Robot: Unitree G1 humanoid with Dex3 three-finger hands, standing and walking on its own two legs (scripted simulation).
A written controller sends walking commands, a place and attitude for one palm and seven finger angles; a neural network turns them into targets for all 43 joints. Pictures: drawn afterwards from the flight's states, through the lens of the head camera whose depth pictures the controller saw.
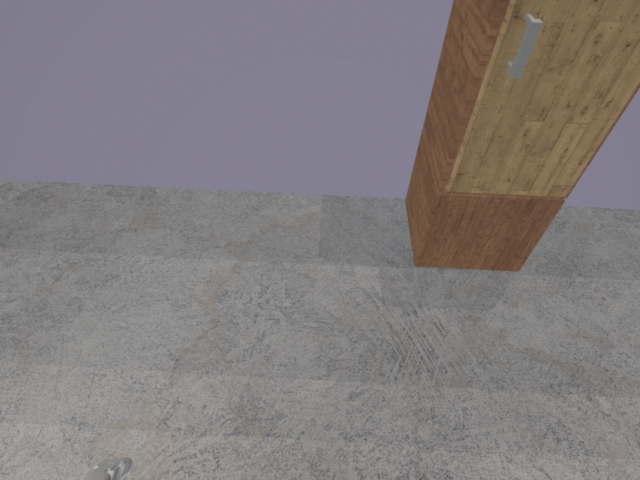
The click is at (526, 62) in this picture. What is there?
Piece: cupboard door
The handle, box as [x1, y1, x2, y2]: [507, 14, 542, 78]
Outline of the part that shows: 530,14 525,15 524,18 528,23 515,57 512,62 507,63 507,66 510,70 508,74 511,78 520,77 542,24 542,22 539,19 535,19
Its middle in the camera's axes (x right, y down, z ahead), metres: +0.46 -0.44 +0.88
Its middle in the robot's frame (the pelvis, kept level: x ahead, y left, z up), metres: +0.99 -0.41 +0.12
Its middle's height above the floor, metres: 0.89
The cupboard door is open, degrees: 0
